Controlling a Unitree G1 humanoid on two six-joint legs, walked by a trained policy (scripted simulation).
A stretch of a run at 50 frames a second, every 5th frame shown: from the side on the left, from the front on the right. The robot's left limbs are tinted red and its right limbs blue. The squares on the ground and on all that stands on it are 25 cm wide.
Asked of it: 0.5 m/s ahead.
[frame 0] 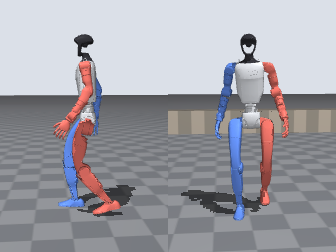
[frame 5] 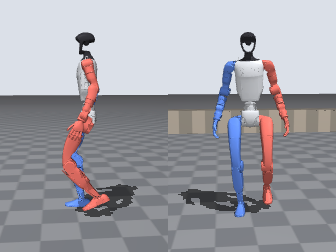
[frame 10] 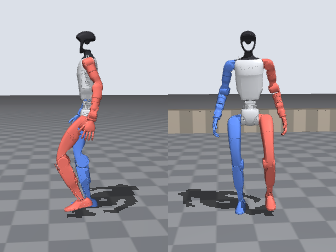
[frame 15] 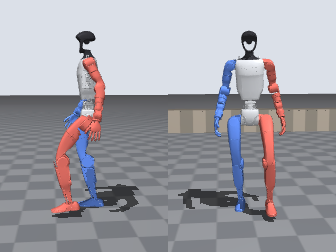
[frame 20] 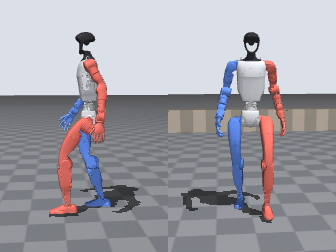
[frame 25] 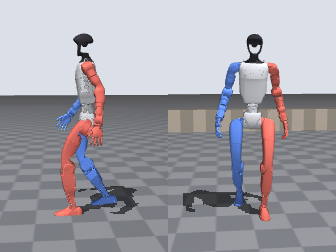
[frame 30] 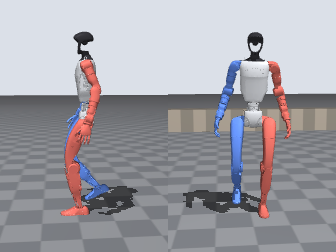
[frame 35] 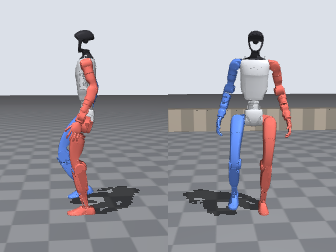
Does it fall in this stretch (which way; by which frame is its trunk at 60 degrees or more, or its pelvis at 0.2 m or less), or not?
no
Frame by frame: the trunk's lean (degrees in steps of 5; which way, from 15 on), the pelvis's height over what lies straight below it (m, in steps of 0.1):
0: 5, 0.8
5: 5, 0.8
10: 5, 0.8
15: 5, 0.8
20: 5, 0.8
25: 5, 0.8
30: 5, 0.8
35: 5, 0.8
